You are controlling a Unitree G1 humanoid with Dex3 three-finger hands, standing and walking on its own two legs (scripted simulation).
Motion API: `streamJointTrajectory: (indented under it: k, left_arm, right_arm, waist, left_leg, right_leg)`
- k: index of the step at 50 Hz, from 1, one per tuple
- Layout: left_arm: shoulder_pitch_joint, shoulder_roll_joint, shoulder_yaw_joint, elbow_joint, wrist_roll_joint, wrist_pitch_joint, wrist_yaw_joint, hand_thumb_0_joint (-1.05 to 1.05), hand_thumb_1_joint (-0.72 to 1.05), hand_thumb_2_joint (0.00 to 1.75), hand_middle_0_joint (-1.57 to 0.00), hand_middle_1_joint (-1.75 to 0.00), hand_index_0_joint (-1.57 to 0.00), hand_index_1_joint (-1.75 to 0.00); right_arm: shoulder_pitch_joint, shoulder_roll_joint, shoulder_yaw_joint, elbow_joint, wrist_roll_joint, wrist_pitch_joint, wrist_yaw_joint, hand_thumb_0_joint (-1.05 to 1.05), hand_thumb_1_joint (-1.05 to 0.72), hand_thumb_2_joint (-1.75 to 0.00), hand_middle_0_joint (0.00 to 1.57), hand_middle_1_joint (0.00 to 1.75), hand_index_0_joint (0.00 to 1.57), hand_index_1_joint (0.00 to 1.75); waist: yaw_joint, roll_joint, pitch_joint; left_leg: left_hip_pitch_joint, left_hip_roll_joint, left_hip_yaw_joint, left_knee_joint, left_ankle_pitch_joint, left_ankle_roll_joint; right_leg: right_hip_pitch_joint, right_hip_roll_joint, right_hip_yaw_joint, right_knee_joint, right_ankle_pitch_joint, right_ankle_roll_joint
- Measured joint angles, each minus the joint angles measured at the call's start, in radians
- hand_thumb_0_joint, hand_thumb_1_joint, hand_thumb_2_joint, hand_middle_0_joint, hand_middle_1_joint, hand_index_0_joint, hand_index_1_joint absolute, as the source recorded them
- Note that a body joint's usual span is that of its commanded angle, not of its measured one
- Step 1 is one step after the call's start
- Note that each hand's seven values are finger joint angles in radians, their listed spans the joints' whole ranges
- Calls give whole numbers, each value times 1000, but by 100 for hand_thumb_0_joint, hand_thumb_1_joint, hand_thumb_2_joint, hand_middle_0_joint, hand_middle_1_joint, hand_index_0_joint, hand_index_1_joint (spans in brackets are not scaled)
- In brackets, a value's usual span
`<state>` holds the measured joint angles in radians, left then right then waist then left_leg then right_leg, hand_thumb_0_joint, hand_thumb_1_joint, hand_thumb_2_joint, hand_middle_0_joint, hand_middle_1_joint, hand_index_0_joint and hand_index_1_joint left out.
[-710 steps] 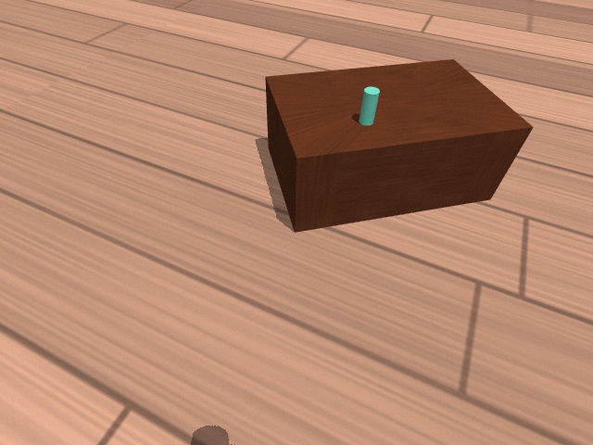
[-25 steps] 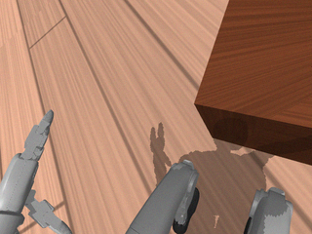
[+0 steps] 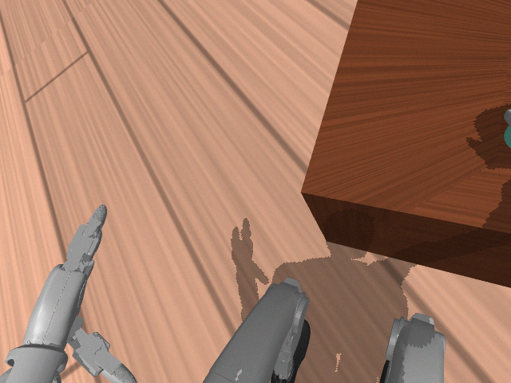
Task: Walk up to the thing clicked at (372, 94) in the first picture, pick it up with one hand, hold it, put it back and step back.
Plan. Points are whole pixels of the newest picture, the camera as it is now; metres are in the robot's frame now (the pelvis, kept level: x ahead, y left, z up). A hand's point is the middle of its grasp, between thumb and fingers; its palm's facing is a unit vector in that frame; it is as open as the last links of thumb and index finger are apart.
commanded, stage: settle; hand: right
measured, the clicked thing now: out of the picture +0.55 -0.23 -0.02
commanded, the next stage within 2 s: lift in 0.48 s
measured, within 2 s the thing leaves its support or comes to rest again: neither
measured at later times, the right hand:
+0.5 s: hand out of the picture +0.56 -0.25 +0.01, palm faces +0.24 +0.97 -0.01, open 9.2 cm
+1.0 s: hand out of the picture +0.53 -0.25 +0.05, palm faces +0.23 +0.97 -0.02, open 9.0 cm
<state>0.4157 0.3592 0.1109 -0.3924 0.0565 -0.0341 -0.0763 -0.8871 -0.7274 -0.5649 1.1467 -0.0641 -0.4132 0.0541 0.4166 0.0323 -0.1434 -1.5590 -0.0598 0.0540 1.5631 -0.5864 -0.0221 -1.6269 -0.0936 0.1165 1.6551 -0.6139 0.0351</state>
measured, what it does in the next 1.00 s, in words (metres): rises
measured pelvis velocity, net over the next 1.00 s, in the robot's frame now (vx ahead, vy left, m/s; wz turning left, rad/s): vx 0.02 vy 0.00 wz -0.03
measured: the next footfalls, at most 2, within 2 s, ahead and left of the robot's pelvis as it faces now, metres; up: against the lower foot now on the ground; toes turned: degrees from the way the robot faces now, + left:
none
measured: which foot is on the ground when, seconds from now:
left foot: down 0.00-1.00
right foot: down 0.00-1.00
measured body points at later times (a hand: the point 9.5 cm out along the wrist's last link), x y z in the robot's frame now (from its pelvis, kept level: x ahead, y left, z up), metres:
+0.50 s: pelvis +0.01 +0.00 +0.02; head +0.20 -0.09 +0.42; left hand +0.19 +0.26 +0.12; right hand +0.54 -0.30 +0.01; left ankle +0.07 +0.13 -0.53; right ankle +0.05 -0.14 -0.53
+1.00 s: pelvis +0.02 +0.00 +0.06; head +0.18 -0.08 +0.47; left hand +0.19 +0.26 +0.12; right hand +0.52 -0.30 +0.05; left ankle +0.07 +0.13 -0.53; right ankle +0.05 -0.14 -0.53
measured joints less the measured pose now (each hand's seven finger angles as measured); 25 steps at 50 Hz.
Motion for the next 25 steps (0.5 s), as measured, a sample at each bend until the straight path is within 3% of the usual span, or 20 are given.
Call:
streamJointTrajectory:
  k: [16, 25]
  left_arm:
    - [-15, -28, -23, 57, 11, -4, 11, -1, -57, 8, -6, -5, -5, -6]
    - [-25, -32, -31, 104, 16, -4, 12, -1, -57, 8, -6, -5, -5, -6]
  right_arm:
    - [-9, -5, -3, 17, -3, -23, 17, -3, 35, -96, 83, 111, 85, 113]
    - [-6, 13, 10, 18, 2, -23, -1, -2, 34, -100, 81, 113, 83, 114]
  waist:
    - [2, 12, 8]
    - [-11, 4, 2]
  left_leg:
    - [46, 3, -2, -55, 16, 0]
    - [87, 2, -1, -91, 21, -1]
  right_leg:
    - [45, 2, -5, -54, 17, 0]
    - [83, 1, -5, -86, 20, -2]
